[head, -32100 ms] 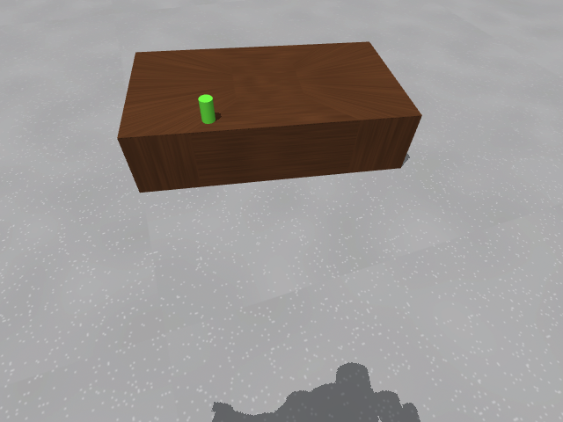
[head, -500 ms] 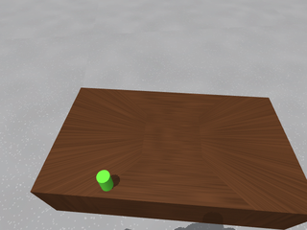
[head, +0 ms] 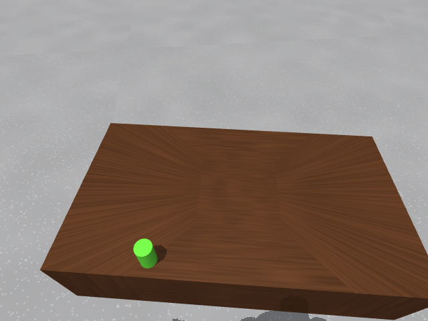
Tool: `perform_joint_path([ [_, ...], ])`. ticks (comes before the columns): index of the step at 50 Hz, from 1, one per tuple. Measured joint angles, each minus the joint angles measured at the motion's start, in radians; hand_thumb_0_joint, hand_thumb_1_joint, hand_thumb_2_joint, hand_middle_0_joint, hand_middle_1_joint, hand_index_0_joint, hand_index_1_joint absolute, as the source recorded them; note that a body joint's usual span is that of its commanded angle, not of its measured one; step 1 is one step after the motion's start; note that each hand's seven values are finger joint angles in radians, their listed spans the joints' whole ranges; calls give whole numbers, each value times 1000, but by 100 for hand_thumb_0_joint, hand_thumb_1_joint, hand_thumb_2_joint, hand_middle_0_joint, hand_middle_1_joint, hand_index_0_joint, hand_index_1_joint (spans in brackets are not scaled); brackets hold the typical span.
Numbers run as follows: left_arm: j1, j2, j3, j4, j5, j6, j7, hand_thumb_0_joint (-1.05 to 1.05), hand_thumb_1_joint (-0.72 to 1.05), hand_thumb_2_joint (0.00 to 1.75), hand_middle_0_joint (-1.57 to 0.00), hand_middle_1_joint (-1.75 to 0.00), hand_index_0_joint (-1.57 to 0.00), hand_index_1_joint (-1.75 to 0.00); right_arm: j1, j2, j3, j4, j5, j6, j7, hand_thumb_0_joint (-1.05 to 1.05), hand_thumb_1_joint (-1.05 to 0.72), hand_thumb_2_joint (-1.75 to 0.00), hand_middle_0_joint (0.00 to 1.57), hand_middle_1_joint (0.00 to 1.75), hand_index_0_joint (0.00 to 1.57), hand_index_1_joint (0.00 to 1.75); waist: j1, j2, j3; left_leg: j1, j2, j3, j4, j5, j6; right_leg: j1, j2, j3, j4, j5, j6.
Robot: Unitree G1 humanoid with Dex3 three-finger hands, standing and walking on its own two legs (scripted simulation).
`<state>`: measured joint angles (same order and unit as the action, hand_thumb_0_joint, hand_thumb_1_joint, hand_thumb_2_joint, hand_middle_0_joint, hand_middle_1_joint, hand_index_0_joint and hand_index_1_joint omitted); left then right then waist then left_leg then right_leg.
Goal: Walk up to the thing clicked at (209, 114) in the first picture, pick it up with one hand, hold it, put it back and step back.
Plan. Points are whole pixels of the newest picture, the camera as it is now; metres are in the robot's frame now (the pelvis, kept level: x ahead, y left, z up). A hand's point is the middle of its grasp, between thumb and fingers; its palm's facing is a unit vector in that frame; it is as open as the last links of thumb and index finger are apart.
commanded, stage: stand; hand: left
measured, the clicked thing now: (146, 253) +0.39 +0.23 -0.40
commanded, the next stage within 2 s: step back in 0.60 s
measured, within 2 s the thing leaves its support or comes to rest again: neither
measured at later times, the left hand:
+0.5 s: hand out of the picture +0.08 +0.25 -0.15, palm faces -0.02 -0.94 -0.35, open 7.4 cm
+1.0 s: hand out of the picture +0.09 +0.33 -0.19, palm faces -0.05 -0.93 -0.37, open 7.4 cm
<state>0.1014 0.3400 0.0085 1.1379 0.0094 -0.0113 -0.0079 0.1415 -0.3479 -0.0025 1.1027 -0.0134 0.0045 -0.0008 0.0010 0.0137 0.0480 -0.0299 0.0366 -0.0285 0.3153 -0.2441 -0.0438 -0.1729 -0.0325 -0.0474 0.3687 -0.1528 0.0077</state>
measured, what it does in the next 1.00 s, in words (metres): lifts its right foot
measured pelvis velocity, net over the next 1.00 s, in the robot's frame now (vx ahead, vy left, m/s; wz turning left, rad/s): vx -0.07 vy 0.06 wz -0.01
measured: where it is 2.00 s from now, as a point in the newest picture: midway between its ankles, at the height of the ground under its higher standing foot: outside the picture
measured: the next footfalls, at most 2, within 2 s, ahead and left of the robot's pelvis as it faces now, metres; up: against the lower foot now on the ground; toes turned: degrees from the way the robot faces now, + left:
right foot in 1.32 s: -0.09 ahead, -0.04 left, +0.00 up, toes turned -2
left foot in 1.68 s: -0.15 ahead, +0.21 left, +0.00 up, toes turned -6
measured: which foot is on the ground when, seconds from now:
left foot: down 0.00-1.00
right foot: down 0.00-0.90, up 0.92-1.00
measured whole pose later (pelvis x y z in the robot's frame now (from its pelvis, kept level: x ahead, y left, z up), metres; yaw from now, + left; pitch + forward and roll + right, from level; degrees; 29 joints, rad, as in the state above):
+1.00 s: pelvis -0.07 +0.06 -0.02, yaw +0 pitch -1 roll -1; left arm -0.01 0.43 0.06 0.91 0.01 0.07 0.04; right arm 0.17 -0.36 -0.06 0.96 -0.04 0.05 0.01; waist -0.03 -0.08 0.20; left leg -0.25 -0.03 -0.02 0.65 -0.39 0.04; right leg -0.51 0.06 0.15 0.93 -0.51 -0.01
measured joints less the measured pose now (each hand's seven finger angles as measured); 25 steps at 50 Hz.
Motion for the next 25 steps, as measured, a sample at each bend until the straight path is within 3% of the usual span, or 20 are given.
perform_joint_path([
  [25,3,2,-5,-5,0,0,0,1,91,90,-20,-30,-21,-30,-1,-3,-2,4,0,0,2,0,-90,-90,21,30,20,30,-1,-1,3,-5,1,1,-1,-1,0,-4,1,1,-3,0,0],
])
